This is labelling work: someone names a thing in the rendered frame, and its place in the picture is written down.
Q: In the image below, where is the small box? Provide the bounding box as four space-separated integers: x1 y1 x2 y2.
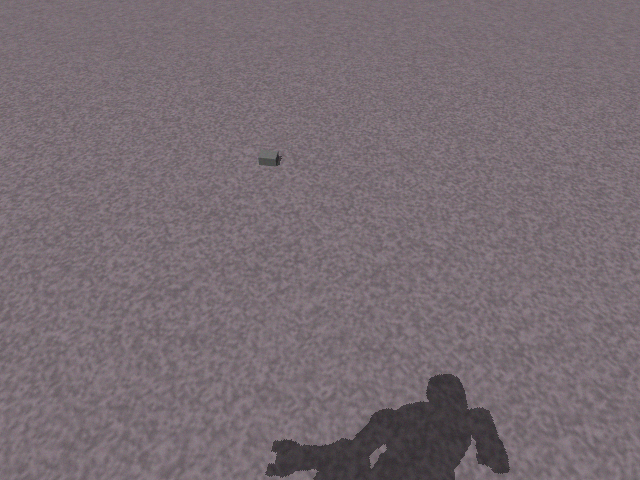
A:
258 149 279 167

